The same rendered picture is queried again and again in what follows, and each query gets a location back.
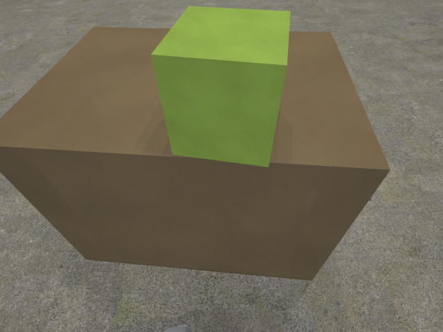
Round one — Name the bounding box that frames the pedestal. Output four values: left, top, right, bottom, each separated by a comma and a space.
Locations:
0, 27, 390, 281

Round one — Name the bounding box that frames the carton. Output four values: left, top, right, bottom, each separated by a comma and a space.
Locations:
151, 6, 291, 167

